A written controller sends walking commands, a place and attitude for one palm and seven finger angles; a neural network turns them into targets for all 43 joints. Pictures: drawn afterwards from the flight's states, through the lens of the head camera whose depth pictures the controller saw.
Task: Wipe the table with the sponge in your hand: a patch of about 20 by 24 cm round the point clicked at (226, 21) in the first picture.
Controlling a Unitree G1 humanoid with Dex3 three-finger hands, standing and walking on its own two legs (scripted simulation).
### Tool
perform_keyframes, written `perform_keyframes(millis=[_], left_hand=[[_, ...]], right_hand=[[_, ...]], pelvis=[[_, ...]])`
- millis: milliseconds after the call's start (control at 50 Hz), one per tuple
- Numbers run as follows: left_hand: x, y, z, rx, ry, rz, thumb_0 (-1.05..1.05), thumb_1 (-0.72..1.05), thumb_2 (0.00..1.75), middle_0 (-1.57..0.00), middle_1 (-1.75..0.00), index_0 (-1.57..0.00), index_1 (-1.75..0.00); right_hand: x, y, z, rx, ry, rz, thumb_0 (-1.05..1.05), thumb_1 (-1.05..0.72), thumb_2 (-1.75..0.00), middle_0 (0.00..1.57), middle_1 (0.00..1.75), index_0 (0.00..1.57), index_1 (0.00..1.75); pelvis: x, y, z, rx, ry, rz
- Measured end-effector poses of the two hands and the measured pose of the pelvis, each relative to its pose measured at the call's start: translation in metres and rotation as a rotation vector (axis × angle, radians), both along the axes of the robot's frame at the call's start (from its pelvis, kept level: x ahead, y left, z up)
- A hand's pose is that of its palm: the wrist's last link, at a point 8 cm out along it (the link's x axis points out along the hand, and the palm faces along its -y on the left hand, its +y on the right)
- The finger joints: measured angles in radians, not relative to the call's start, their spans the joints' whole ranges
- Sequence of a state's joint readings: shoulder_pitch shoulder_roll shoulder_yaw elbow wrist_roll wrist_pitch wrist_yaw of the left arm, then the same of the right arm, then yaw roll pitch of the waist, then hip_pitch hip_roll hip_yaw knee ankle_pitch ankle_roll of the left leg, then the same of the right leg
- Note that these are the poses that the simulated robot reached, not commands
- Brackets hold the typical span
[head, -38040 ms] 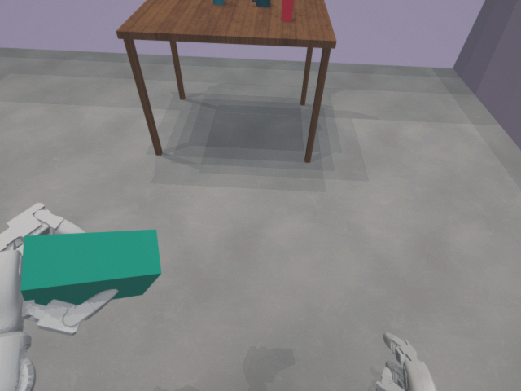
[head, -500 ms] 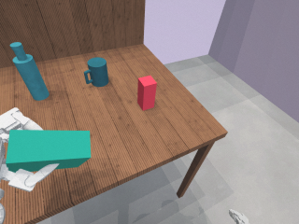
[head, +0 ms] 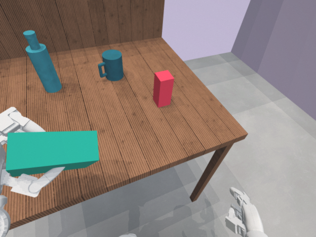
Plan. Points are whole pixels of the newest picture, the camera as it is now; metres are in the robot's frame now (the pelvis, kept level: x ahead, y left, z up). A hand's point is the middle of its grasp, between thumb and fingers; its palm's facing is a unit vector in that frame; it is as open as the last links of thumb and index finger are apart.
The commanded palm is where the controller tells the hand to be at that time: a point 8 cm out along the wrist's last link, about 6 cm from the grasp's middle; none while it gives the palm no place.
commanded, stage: step back with the hand held close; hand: left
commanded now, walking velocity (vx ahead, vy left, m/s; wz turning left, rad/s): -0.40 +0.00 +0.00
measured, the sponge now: (67, 152) +0.23 +0.20 +0.16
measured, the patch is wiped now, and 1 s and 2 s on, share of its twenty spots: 1.00 1.00 1.00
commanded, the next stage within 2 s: stop stepping back and stand still in 0.72 s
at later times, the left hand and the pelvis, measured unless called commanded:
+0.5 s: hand (19, 189) +0.15 +0.23 +0.19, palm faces +0.36 -0.83 -0.44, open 9.3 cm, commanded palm +0.09 +0.27 +0.20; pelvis -0.07 -0.01 +0.01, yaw +0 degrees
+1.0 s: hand out of the picture -0.01 +0.20 +0.19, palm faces +0.44 -0.83 -0.34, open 9.3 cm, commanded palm -0.06 +0.24 +0.20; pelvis -0.22 -0.05 +0.00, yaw +2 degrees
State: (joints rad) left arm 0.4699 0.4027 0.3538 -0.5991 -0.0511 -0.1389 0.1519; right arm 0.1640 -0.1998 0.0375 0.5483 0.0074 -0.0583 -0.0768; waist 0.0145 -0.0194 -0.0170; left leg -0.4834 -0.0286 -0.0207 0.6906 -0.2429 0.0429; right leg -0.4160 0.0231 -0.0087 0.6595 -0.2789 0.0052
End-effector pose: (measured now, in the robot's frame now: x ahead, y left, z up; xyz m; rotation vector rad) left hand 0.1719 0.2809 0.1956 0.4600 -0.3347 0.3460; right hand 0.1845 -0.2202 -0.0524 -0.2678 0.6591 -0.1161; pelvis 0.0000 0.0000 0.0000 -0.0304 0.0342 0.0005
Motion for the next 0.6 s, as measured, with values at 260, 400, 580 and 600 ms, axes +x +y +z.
perform_keyframes(millis=[260, 400, 580, 600], left_hand=[[-0.011, -0.026, -0.003, -0.031, 0.012, -0.083, -0.01, -0.45, 1.09, -0.81, -1.39, -0.81, -1.4], [-0.036, -0.008, -0.003, 0.057, 0.04, -0.078, -0.01, -0.45, 1.09, -0.81, -1.39, -0.81, -1.4], [-0.081, -0.03, 0.006, 0.039, 0.036, -0.028, -0.01, -0.45, 1.09, -0.81, -1.39, -0.81, -1.4], [-0.087, -0.035, 0.005, 0.029, 0.036, -0.039, -0.01, -0.45, 1.09, -0.81, -1.39, -0.81, -1.4]], right_hand=[[-0.04, -0.021, -0.005, -0.014, 0.104, -0.038, 0.01, -0.91, -0.9, 0.21, 0.3, 0.2, 0.3], [-0.075, -0.019, -0.013, -0.029, 0.118, -0.07, 0.01, -0.91, -0.9, 0.21, 0.3, 0.2, 0.3], [-0.121, -0.011, -0.025, 0.08, 0.102, 0.001, 0.01, -0.91, -0.9, 0.21, 0.3, 0.2, 0.3], [-0.126, -0.013, -0.026, 0.084, 0.104, -0.001, 0.01, -0.91, -0.9, 0.21, 0.3, 0.2, 0.3]], pelvis=[[-0.022, -0.012, 0.005, 0.028, 0.018, 0.021], [-0.052, -0.003, -0.001, 0.051, 0.026, 0.019], [-0.092, -0.021, 0.003, -0.012, -0.015, 0.005], [-0.099, -0.023, 0.003, -0.016, -0.016, 0.014]])
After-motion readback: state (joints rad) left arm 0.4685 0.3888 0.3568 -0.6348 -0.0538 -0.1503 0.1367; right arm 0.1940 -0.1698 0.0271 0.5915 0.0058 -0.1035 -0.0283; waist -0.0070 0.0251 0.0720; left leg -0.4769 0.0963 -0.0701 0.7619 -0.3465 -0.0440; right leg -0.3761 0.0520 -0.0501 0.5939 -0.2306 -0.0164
